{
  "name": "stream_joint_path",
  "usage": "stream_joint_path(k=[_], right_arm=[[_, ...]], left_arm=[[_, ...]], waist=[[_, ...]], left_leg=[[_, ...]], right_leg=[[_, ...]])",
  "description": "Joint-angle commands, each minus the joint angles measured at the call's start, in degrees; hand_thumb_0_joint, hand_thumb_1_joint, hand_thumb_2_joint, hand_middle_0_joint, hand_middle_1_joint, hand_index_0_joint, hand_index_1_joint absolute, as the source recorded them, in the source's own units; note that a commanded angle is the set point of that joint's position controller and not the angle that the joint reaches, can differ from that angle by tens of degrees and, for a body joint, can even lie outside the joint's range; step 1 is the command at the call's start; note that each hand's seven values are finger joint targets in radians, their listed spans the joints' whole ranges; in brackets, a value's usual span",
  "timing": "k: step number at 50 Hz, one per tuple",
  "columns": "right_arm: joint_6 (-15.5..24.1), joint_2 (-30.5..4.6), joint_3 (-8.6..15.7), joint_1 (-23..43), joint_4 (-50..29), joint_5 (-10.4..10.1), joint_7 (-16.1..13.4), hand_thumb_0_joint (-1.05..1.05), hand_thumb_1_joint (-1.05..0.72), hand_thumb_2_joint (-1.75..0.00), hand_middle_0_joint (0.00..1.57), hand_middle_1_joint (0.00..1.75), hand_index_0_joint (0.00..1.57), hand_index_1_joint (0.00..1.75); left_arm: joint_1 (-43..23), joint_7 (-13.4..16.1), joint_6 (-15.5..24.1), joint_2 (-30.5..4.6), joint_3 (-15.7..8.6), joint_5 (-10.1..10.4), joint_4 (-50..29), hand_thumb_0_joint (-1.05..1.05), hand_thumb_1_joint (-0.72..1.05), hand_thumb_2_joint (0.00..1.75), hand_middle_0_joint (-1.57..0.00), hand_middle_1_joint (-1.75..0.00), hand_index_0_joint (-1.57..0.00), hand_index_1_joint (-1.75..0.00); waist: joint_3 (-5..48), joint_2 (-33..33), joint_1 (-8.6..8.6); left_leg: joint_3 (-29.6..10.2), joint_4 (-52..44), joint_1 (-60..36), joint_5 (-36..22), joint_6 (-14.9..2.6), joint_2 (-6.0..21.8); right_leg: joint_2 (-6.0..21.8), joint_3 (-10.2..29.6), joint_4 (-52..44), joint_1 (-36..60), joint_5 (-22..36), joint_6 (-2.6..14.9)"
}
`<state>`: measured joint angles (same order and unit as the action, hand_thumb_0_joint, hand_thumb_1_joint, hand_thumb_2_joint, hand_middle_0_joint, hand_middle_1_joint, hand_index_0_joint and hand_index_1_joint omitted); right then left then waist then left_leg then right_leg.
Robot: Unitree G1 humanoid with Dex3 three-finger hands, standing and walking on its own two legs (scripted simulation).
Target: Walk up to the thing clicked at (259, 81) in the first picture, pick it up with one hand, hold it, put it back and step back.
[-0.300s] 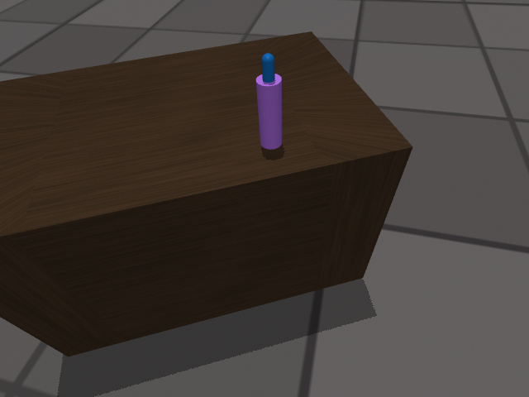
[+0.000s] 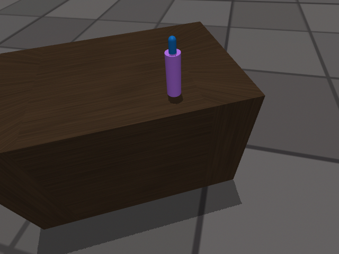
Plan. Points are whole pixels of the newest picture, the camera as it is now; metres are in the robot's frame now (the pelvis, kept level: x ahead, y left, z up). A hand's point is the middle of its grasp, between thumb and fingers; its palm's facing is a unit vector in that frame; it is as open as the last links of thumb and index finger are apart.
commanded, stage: stand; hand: right
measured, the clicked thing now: (173, 67) +0.74 +0.03 +0.04
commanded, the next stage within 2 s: walk up in 0.82 s
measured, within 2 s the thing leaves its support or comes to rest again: neither
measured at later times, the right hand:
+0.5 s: hand out of the picture +0.08 -0.25 -0.16, palm faces -0.03 +0.94 -0.33, open 7.4 cm
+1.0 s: hand out of the picture +0.09 -0.25 -0.15, palm faces -0.12 +0.93 -0.34, open 7.4 cm
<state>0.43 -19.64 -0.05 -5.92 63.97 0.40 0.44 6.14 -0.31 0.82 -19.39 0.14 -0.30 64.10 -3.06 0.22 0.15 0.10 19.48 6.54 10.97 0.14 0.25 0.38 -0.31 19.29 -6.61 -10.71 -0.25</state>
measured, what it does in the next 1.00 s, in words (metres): lifts its left foot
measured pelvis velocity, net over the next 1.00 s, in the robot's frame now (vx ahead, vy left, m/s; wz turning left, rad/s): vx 0.02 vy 0.02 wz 0.08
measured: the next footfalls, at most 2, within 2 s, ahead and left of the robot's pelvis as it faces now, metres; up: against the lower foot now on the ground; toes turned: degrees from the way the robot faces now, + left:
left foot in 1.14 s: +0.16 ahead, +0.23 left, +0.00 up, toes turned +12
right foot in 1.54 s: +0.33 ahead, +0.01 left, +0.00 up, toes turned +11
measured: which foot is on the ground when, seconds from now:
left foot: down 0.00-0.86, up 0.88-1.00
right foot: down 0.00-1.00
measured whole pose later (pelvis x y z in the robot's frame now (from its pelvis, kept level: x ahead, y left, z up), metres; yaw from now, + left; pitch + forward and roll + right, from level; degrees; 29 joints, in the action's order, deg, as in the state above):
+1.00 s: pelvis +0.02 +0.02 -0.01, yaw +4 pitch -2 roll -2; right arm -2.3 -23.4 4.7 -13.2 57.7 2.9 4.8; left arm 12.9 -0.6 3.6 -21.3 -4.2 -2.2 57.4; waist -2.4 2.4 1.1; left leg -1.8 48.8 22.5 22.4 -0.1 2.7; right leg 1.4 -4.4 20.4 -4.4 -14.5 0.7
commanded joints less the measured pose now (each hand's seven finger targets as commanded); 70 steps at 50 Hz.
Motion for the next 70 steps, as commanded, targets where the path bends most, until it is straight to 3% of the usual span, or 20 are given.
stream_joint_path(k=[1,40,41,42,43,44,45,47,51,53,55,56,57,58,59,60,63,65,68,70], right_arm=[[1.4,-12.1,2.1,2.1,-3.2,0.0,-1.0,0.00,-0.90,-0.90,0.20,0.30,0.20,0.30],[1.4,-12.4,2.1,1.7,-3.0,0.1,-0.9,0.00,-0.90,-0.90,0.20,0.30,0.20,0.30],[0.6,-16.0,5.3,-1.5,-6.1,1.2,0.6,0.00,-0.90,-0.90,0.20,0.30,0.20,0.30],[0.0,-15.1,5.3,0.4,-7.7,1.8,1.4,0.00,-0.90,-0.90,0.20,0.30,0.20,0.30],[-0.5,-13.7,5.5,3.9,-10.4,2.3,2.0,0.00,-0.90,-0.90,0.20,0.30,0.20,0.30],[-0.9,-13.4,5.6,4.3,-12.2,3.2,2.5,0.00,-0.90,-0.90,0.20,0.30,0.20,0.30],[-0.9,-14.1,6.2,2.6,-12.5,3.0,2.9,0.00,-0.90,-0.90,0.20,0.30,0.20,0.30],[-0.7,-14.5,7.2,-2.1,-12.7,2.5,3.8,0.00,-0.90,-0.90,0.20,0.30,0.20,0.30],[-0.3,-13.1,7.8,-3.5,-14.7,2.4,5.1,0.00,-0.90,-0.90,0.20,0.30,0.20,0.30],[0.0,-13.3,8.5,-5.7,-14.7,2.0,5.2,0.00,-0.90,-0.90,0.20,0.30,0.20,0.30],[0.4,-13.5,9.1,-12.3,-13.1,1.6,4.9,0.00,-0.90,-0.90,0.20,0.30,0.20,0.30],[0.8,-15.0,9.9,-17.6,-11.3,1.6,4.3,0.00,-0.90,-0.90,0.20,0.30,0.20,0.30],[1.2,-17.8,10.9,-22.8,-10.3,1.8,3.4,0.00,-0.90,-0.90,0.20,0.30,0.20,0.30],[1.9,-23.9,11.5,-25.4,-12.1,2.3,2.7,0.00,-0.90,-0.90,0.20,0.30,0.20,0.30],[2.0,-26.3,11.5,-21.9,-14.0,0.6,2.9,0.00,-0.90,-0.90,0.20,0.30,0.20,0.30],[2.0,-25.2,11.1,-17.9,-15.5,0.2,2.4,0.00,-0.90,-0.90,0.20,0.30,0.20,0.30],[3.3,-20.1,8.7,-13.2,-18.0,-0.1,1.3,0.00,-0.90,-0.90,0.20,0.30,0.20,0.30],[3.9,-18.7,8.2,-13.6,-18.6,0.2,1.4,0.00,-0.90,-0.90,0.20,0.30,0.20,0.30],[4.5,-19.6,8.6,-16.0,-19.5,0.7,1.3,0.00,-0.90,-0.90,0.20,0.30,0.20,0.30],[4.6,-18.9,8.1,-16.7,-20.0,0.6,0.7,0.00,-0.90,-0.90,0.20,0.30,0.20,0.30]], left_arm=[[-2.0,0.9,1.0,-12.4,-2.2,-0.1,-3.5,0.00,0.90,0.90,-0.20,-0.30,-0.20,-0.30],[-1.2,0.9,1.0,-12.7,-2.1,-0.2,-3.5,0.00,0.90,0.90,-0.20,-0.30,-0.20,-0.30],[3.7,0.6,2.2,-18.7,-6.2,-0.7,-5.5,0.00,0.90,0.90,-0.20,-0.30,-0.20,-0.30],[9.1,0.7,2.4,-20.2,-7.2,-1.3,-4.4,0.00,0.90,0.90,-0.20,-0.30,-0.20,-0.30],[11.6,0.9,2.6,-22.7,-8.6,-2.0,-4.5,0.00,0.90,0.90,-0.20,-0.30,-0.20,-0.30],[9.9,1.2,3.1,-23.3,-9.3,-2.4,-7.1,0.00,0.90,0.90,-0.20,-0.30,-0.20,-0.30],[6.9,1.2,3.4,-21.6,-9.0,-2.2,-9.3,0.00,0.90,0.90,-0.20,-0.30,-0.20,-0.30],[3.4,1.2,4.0,-19.4,-8.5,-2.1,-11.4,0.00,0.90,0.90,-0.20,-0.30,-0.20,-0.30],[2.9,0.2,4.5,-19.8,-8.7,-2.2,-14.5,0.00,0.90,0.90,-0.20,-0.30,-0.20,-0.30],[2.0,-0.3,4.3,-20.3,-8.6,-2.2,-15.5,0.00,0.90,0.90,-0.20,-0.30,-0.20,-0.30],[1.4,-0.6,3.6,-20.0,-8.5,-2.1,-16.3,0.00,0.90,0.90,-0.20,-0.30,-0.20,-0.30],[3.3,-0.7,3.1,-17.7,-7.8,-2.4,-16.5,0.00,0.90,0.90,-0.20,-0.30,-0.20,-0.30],[7.6,-1.0,2.6,-14.2,-6.6,-2.1,-16.5,0.00,0.90,0.90,-0.20,-0.30,-0.20,-0.30],[7.4,-1.2,2.7,-9.9,-5.4,-0.9,-18.5,0.00,0.90,0.90,-0.20,-0.30,-0.20,-0.30],[3.7,-0.6,2.5,-16.1,-6.5,-0.9,-19.1,0.00,0.90,0.90,-0.20,-0.30,-0.20,-0.30],[3.5,-0.5,2.4,-18.4,-6.3,-0.7,-18.7,0.00,0.90,0.90,-0.20,-0.30,-0.20,-0.30],[11.9,-1.1,2.0,-17.9,-6.8,0.0,-14.2,0.00,0.90,0.90,-0.20,-0.30,-0.20,-0.30],[12.8,-2.1,1.4,-16.8,-7.2,-0.6,-14.0,0.00,0.90,0.90,-0.20,-0.30,-0.20,-0.30],[9.3,-2.8,1.5,-15.9,-7.6,-1.2,-16.9,0.00,0.90,0.90,-0.20,-0.30,-0.20,-0.30],[7.9,-2.5,1.6,-15.0,-7.4,-1.4,-17.6,0.00,0.90,0.90,-0.20,-0.30,-0.20,-0.30]], waist=[[4.6,-0.4,-0.10],[4.1,-0.3,0.04],[7.6,1.8,2.04],[4.3,-0.8,4.55],[0.5,-7.8,6.49],[-2.4,-7.6,6.28],[-4.3,-4.5,4.72],[-4.0,-3.8,1.33],[-3.8,-8.7,1.11],[-2.9,-9.4,-0.10],[-0.6,-7.5,-3.68],[2.8,-0.2,-5.54],[5.4,10.5,-7.28],[4.1,25.9,-8.18],[3.4,14.8,-7.14],[0.1,6.6,-4.65],[-1.4,7.2,0.31],[-1.2,7.4,0.31],[-3.3,7.9,-0.95],[-3.6,6.1,-1.17]], left_leg=[[-5.5,-2.9,-0.9,-9.0,-1.55,7.0],[-5.4,-3.8,-1.3,-7.6,-1.51,7.2],[-5.9,3.1,6.3,10.5,-4.29,3.2],[-4.1,7.9,18.3,21.2,-3.86,1.4],[-0.7,22.9,26.4,18.7,-2.82,-0.3],[-4.3,30.8,31.8,17.3,-2.20,3.0],[-6.6,33.8,32.1,15.3,-1.69,5.0],[-7.6,33.0,30.0,12.2,-0.40,7.2],[-3.0,23.0,20.2,9.7,0.69,7.6],[0.7,19.5,12.6,5.9,0.62,5.8],[5.8,14.5,2.2,0.9,0.17,2.7],[6.4,13.7,-5.0,4.2,-0.36,0.2],[0.9,9.8,-12.3,12.6,-2.98,0.9],[-32.3,-4.1,-12.0,23.2,-10.01,16.3],[-45.7,-10.2,-2.4,31.1,-15.82,22.3],[-39.8,-9.4,0.7,31.3,-15.46,21.0],[-23.3,-4.7,5.8,18.2,-12.02,14.5],[-18.1,-5.7,8.6,13.7,-11.57,12.2],[-17.6,-5.4,8.5,11.5,-14.20,13.8],[-15.4,-3.3,9.4,3.0,-13.52,13.4]], right_leg=[[7.1,5.1,-2.6,1.3,8.2,1.75],[7.1,5.3,-3.3,0.9,7.5,1.73],[4.9,4.0,0.5,9.3,-14.3,3.75],[9.2,10.2,-2.4,13.4,-25.6,6.39],[18.5,20.3,-9.6,12.1,-31.5,10.86],[25.2,25.3,-12.7,8.7,-32.4,14.38],[25.8,24.7,-12.8,5.3,-30.1,15.38],[21.7,16.5,-11.5,4.9,-20.6,13.63],[17.2,3.6,-7.9,-1.1,-11.1,11.70],[15.0,-0.3,-4.3,-7.1,-12.1,9.94],[13.4,-3.4,4.0,-12.4,-13.4,8.38],[11.4,-5.7,15.6,-14.6,-9.7,7.56],[7.5,-8.8,33.1,-20.3,-8.0,5.87],[-1.6,-7.9,48.4,-33.8,-25.2,2.76],[1.5,2.8,50.4,-30.7,-26.1,4.19],[3.9,5.4,52.0,-31.3,-20.6,4.38],[7.6,3.4,44.2,-25.5,-11.2,3.36],[6.4,1.1,38.5,-20.7,-9.2,1.88],[6.4,0.6,29.9,-21.0,-9.6,0.94],[5.5,0.2,25.8,-19.4,-6.9,1.24]])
